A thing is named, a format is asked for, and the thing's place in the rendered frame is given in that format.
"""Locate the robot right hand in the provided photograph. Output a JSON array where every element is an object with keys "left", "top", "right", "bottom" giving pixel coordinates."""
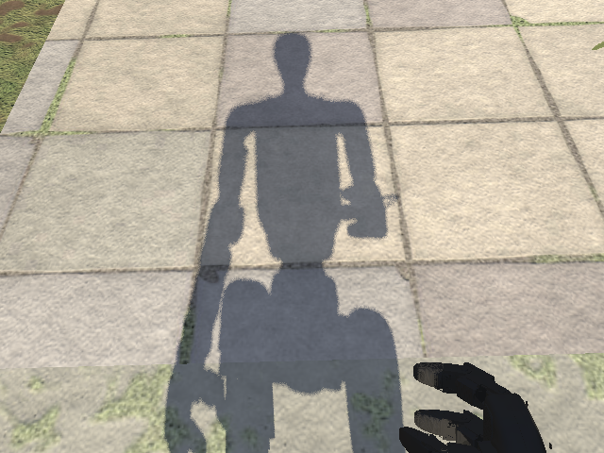
[{"left": 399, "top": 362, "right": 552, "bottom": 453}]

